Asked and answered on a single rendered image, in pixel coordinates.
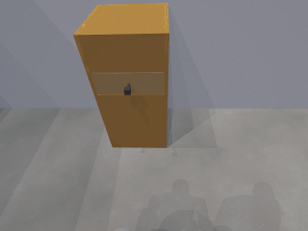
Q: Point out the handle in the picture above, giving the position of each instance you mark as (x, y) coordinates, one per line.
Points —
(127, 90)

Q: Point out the drawer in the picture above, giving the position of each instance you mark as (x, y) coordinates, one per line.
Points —
(140, 82)

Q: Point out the cabinet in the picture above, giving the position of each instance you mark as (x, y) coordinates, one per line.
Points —
(123, 38)

